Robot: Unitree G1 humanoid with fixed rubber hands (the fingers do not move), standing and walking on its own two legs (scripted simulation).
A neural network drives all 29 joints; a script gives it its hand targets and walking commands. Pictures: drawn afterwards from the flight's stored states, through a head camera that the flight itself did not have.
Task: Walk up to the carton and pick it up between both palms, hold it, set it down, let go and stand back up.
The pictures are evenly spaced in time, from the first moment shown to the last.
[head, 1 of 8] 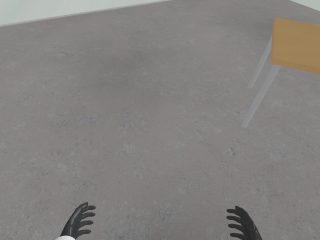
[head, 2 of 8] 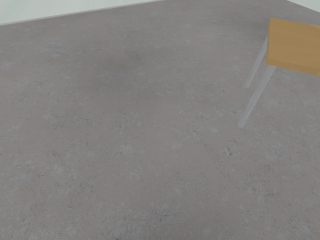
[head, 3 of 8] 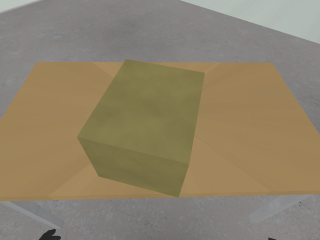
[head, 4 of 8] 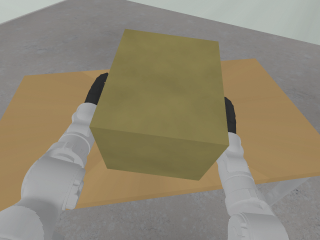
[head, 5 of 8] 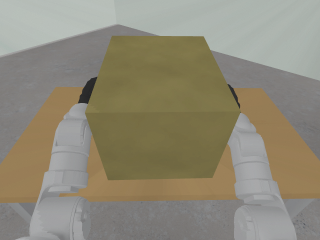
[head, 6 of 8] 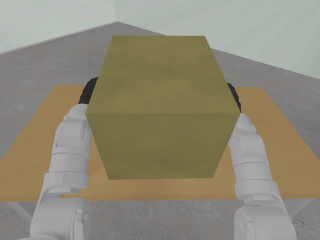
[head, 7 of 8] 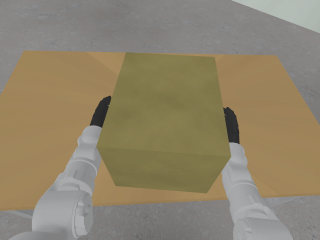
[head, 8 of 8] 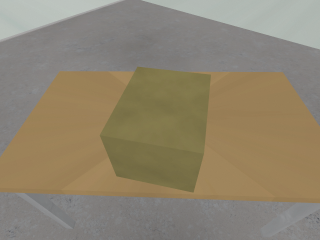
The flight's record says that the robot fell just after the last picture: no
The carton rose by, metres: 0.20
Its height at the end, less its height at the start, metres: +0.00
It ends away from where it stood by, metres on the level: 0.02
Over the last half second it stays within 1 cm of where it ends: yes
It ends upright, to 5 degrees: yes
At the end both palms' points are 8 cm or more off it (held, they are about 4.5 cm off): yes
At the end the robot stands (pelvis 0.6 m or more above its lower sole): yes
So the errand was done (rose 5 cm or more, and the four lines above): yes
